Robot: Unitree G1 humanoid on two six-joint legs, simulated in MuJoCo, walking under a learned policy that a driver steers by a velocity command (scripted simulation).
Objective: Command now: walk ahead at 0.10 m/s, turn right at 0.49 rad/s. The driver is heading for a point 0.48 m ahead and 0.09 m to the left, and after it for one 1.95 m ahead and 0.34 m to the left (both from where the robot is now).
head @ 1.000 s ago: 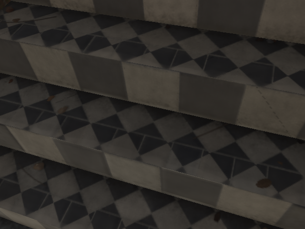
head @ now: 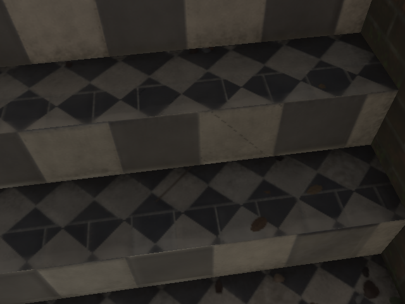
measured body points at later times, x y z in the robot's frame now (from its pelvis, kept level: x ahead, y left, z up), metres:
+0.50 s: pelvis +0.01 -0.01 +0.00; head +0.02 -0.01 +0.45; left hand +0.14 +0.23 -0.10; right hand +0.14 -0.23 -0.12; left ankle -0.01 +0.09 -0.72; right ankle -0.02 -0.09 -0.74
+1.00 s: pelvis +0.06 +0.05 -0.01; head +0.07 +0.07 +0.44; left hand +0.17 +0.31 -0.10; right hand +0.22 -0.16 -0.12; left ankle +0.03 +0.11 -0.74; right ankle +0.04 -0.08 -0.46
